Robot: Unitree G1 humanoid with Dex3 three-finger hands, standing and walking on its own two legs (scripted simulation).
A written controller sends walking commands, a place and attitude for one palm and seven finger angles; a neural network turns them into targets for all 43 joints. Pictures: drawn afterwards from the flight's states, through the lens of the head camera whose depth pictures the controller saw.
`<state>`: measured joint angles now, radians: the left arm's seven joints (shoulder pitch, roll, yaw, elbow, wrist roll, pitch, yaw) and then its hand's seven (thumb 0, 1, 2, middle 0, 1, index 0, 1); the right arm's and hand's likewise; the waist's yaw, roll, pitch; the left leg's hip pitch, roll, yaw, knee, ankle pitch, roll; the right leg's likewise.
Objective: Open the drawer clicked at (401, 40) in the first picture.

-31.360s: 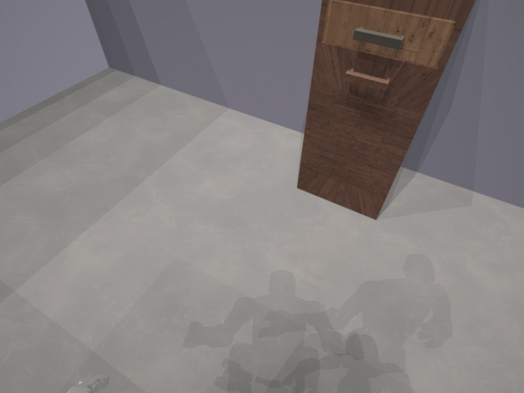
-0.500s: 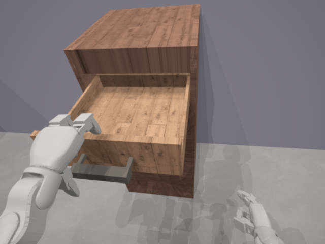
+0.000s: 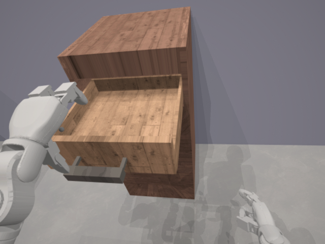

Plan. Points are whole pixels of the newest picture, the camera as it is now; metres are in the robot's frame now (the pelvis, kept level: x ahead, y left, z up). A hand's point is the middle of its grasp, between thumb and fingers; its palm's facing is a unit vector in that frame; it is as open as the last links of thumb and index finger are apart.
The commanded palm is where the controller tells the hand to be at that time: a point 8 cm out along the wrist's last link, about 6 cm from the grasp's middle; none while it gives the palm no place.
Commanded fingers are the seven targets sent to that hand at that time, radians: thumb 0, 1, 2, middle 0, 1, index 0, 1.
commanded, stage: draw the hand back to the body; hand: left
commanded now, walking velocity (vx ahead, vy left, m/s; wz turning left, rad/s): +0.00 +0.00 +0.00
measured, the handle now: (97, 167) +0.26 +0.23 +0.07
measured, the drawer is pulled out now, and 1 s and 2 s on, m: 0.30 0.30 0.30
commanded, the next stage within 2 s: step back with the hand held close in 1.68 s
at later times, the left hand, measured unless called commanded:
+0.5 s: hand (50, 143) +0.22 +0.26 +0.21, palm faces +0.19 -0.04 -0.98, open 13.9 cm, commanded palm +0.17 +0.25 +0.27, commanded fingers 0.00 -0.50 0.30 -0.30 -1.20 -0.30 -1.20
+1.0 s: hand (50, 127) +0.22 +0.22 +0.26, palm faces +0.45 -0.84 -0.31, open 12.8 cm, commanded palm +0.17 +0.27 +0.26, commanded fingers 0.00 0.09 0.56 -0.26 -0.82 -0.26 -0.82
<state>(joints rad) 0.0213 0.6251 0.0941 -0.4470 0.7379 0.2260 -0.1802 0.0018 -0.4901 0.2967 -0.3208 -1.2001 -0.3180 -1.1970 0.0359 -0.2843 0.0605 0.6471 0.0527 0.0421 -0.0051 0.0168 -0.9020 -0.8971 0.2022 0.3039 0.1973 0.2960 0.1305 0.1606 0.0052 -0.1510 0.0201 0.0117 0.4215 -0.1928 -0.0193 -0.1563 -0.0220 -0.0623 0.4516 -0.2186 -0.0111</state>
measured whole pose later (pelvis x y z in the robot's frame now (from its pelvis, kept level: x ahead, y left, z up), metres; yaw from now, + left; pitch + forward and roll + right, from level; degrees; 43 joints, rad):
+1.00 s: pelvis +0.02 +0.01 +0.00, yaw -1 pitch -5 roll -1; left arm 0.29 0.33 0.37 -0.66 -0.05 -0.17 0.09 0.00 -0.22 0.41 -0.30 -1.02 -0.29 -1.02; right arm 0.20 -0.20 0.06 0.66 -0.01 -0.16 -0.07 0.02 -0.90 -0.90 0.21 0.30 0.20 0.30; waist 0.07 0.04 0.05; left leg -0.10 0.04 0.03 0.43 -0.24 -0.01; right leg -0.08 0.00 -0.05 0.38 -0.21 -0.01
